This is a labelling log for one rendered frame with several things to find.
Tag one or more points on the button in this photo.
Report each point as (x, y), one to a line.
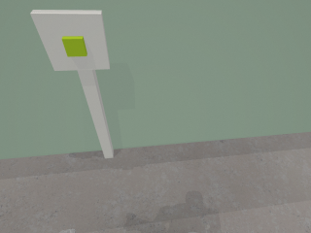
(74, 46)

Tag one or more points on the panel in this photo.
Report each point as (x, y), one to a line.
(52, 25)

